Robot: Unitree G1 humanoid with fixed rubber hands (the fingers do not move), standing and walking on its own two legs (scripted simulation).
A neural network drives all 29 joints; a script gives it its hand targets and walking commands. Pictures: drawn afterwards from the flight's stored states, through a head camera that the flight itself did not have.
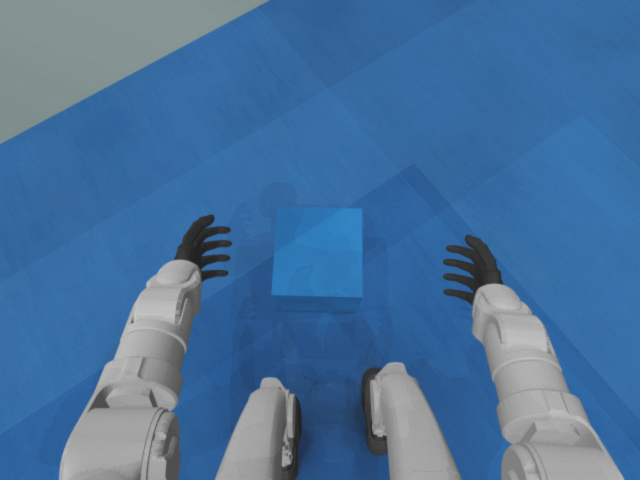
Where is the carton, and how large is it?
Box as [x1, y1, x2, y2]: [271, 207, 362, 312]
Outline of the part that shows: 277,207 271,292 272,296 284,310 355,312 362,297 361,209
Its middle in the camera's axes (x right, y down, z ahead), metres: +0.00 +0.06 +1.00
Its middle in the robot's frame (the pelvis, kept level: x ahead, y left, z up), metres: +0.50 +0.02 -0.56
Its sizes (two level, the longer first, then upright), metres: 0.210 0.200 0.250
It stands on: the floor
